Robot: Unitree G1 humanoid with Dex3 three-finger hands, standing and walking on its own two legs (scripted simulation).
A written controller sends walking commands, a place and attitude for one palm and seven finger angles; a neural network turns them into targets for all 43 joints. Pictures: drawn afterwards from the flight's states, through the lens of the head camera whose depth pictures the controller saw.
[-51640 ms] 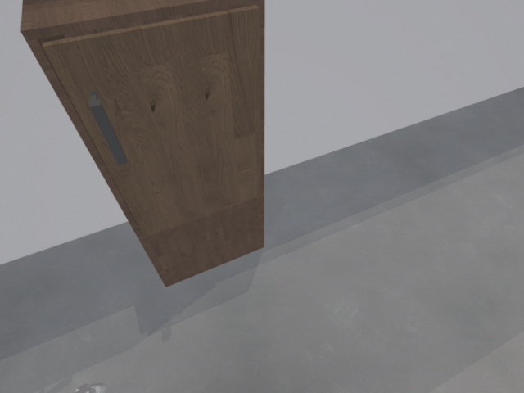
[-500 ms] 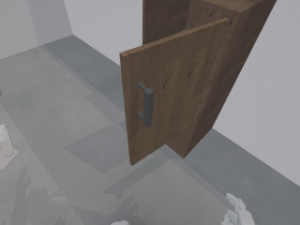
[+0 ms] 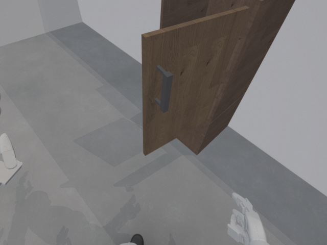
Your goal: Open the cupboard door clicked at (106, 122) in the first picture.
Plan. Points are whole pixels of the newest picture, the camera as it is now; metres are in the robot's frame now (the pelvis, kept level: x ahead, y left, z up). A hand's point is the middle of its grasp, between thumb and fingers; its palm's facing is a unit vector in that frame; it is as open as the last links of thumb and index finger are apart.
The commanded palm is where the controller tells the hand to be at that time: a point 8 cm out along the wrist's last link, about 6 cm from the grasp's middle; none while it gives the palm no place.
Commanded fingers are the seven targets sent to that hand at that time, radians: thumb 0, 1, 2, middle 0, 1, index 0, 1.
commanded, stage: stop stepping back and stand still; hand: left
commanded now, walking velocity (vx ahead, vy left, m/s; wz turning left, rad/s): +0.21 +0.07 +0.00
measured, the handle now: (162, 89) +0.54 +0.06 +0.05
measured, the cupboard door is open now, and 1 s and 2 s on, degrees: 81 81 81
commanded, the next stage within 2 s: let the arm hang, fingers relaxed in 1.26 s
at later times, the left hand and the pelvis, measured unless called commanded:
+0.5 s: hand (26, 217) +0.13 +0.22 +0.16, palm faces +0.36 -0.79 -0.50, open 7.4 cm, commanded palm +0.08 +0.27 +0.17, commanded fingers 0.00 0.90 0.90 -0.20 -0.30 -0.20 -0.30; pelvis -0.07 -0.03 -0.01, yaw -2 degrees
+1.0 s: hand out of the picture +0.10 +0.26 +0.15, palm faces +0.39 -0.79 -0.47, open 7.4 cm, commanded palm +0.05 +0.29 +0.17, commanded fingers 0.00 0.90 0.90 -0.20 -0.30 -0.20 -0.30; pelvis -0.10 +0.00 +0.00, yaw -2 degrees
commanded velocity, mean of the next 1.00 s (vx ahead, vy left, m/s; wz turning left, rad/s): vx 0.06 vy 0.03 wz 0.00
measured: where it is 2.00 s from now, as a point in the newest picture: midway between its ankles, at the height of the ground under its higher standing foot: outside the picture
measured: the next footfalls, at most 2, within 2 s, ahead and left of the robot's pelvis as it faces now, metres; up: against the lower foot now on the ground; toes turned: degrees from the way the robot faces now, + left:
right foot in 0.06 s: -0.06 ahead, -0.11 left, +0.00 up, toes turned -4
left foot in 0.24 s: +0.00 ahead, +0.11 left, +0.00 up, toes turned +0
